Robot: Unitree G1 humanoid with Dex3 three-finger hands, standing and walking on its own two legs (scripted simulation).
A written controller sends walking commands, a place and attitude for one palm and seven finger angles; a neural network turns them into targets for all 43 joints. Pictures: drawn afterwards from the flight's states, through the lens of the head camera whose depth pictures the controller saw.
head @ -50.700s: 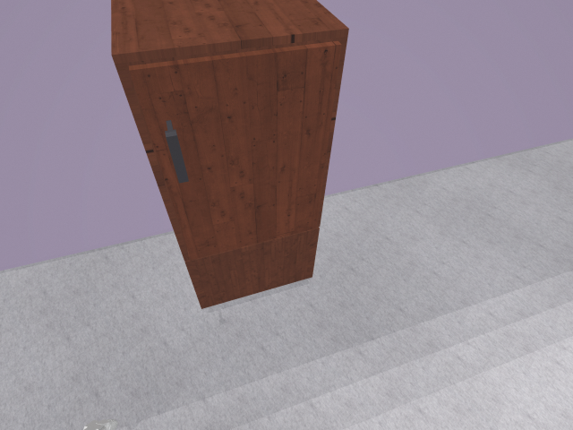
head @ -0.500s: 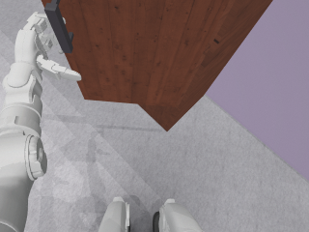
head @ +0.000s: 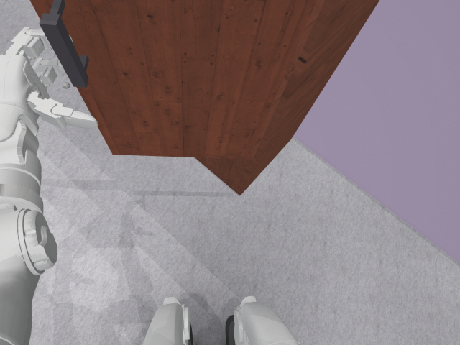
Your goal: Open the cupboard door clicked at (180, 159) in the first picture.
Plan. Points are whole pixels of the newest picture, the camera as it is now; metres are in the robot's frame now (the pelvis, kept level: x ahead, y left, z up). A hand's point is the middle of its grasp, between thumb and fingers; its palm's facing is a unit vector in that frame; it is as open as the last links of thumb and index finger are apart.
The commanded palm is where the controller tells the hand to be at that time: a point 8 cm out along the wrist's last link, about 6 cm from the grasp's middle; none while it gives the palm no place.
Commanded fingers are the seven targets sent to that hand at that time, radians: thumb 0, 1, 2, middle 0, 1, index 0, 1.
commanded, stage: move the hooked fingers beside the handle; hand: left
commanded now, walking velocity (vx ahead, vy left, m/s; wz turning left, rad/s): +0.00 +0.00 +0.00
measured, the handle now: (70, 45) +0.58 +0.22 +0.09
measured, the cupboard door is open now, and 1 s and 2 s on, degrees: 42 42 42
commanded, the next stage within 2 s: slide the fingers in behind the handle in 1.84 s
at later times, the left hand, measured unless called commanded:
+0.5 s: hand (43, 90) +0.51 +0.25 +0.07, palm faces -0.02 -1.00 -0.01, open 13.9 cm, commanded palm +0.49 +0.29 +0.07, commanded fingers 0.00 -0.50 0.30 -0.30 -1.20 -0.30 -1.20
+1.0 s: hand (25, 91) +0.50 +0.28 +0.07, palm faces -0.01 -1.00 -0.02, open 13.9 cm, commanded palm +0.50 +0.31 +0.07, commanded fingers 0.00 -0.50 0.30 -0.30 -1.20 -0.30 -1.20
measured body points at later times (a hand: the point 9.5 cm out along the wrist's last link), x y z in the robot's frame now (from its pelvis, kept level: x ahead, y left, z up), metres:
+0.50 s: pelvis +0.00 +0.01 +0.00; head +0.15 +0.04 +0.42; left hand +0.50 +0.31 +0.08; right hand -0.01 -0.26 -0.10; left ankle +0.01 +0.08 -0.66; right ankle -0.01 -0.11 -0.66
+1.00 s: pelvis -0.02 +0.01 -0.01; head +0.14 +0.05 +0.41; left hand +0.50 +0.33 +0.08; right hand -0.02 -0.27 -0.10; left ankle +0.01 +0.08 -0.66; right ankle -0.01 -0.11 -0.66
